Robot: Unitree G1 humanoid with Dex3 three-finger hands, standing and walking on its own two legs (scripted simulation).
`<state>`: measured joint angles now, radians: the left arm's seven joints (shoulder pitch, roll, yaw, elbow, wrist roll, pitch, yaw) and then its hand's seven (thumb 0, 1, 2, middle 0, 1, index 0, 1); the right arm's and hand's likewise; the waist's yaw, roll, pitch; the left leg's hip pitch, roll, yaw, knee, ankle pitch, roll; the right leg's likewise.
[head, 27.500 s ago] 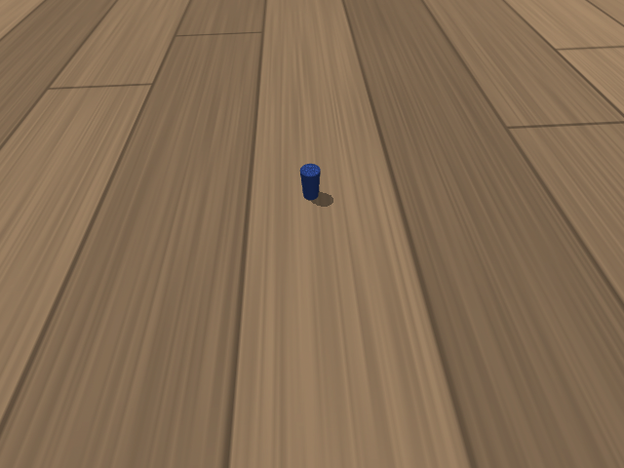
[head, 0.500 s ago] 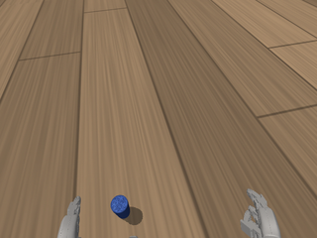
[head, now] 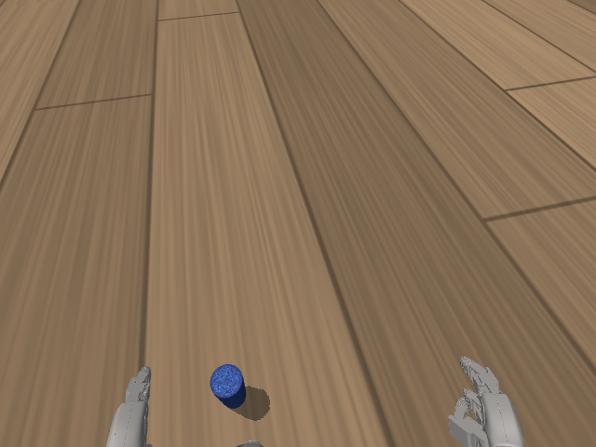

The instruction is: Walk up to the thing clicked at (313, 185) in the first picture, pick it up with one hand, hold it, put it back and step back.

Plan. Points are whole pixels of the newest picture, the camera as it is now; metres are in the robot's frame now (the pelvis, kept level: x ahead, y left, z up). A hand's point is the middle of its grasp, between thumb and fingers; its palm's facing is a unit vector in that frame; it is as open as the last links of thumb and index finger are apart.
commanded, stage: home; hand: left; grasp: from the side
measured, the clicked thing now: (230, 388) +0.39 +0.23 -0.65
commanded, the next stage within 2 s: stand in 0.16 s
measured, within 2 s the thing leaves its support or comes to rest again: neither
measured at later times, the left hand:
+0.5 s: hand (177, 432) +0.17 +0.18 -0.06, palm faces +0.11 -0.95 -0.28, open 14.5 cm
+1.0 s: hand out of the picture +0.07 +0.25 -0.12, palm faces -0.01 -0.94 -0.35, open 7.4 cm
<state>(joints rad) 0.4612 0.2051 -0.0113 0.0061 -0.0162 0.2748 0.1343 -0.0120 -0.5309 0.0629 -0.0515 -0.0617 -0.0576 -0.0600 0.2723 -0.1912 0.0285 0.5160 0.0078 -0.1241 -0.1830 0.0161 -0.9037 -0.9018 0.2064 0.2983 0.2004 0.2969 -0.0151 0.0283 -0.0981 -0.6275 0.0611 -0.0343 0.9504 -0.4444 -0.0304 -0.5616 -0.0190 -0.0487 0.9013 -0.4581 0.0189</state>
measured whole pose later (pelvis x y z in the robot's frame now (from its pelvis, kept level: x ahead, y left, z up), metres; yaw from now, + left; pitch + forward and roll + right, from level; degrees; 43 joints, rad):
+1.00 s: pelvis +0.00 +0.01 +0.03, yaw +1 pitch -2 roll +0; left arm 0.24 0.34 0.02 0.89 0.03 0.00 0.03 0.01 0.89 0.90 -0.20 -0.30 -0.21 -0.30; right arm 0.21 -0.31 -0.05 0.96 -0.04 0.00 0.00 0.01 -0.91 -0.90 0.20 0.30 0.20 0.30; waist 0.01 -0.01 0.05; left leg -0.32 0.02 -0.01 0.67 -0.32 -0.01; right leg -0.27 -0.05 -0.03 0.65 -0.35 0.03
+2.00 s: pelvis +0.00 +0.00 +0.06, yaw +0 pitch -3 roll +0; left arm 0.12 0.33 0.00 1.16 0.01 -0.01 0.00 0.00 0.91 0.90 -0.20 -0.30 -0.21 -0.30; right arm 0.14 -0.32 -0.01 1.15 -0.02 0.00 0.00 0.01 -0.91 -0.90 0.21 0.30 0.20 0.30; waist 0.00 0.00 0.07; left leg -0.15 0.03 0.00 0.37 -0.17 -0.02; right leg -0.10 -0.04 -0.04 0.35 -0.19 0.03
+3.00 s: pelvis -0.03 +0.00 +0.04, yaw +1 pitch -2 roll +0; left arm 0.09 0.39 0.05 1.03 0.00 0.02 0.01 0.00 0.91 0.90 -0.20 -0.30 -0.21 -0.30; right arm 0.05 -0.37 -0.05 1.05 0.00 0.04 0.03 0.01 -0.91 -0.90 0.21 0.30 0.20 0.30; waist -0.01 0.00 0.16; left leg -0.30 0.03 -0.01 0.53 -0.20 -0.01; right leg -0.27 -0.04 -0.04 0.54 -0.24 0.01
